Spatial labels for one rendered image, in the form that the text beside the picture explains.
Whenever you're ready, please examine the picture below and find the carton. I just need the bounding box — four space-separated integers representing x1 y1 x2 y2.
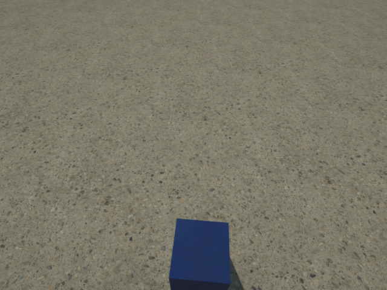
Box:
169 219 230 290

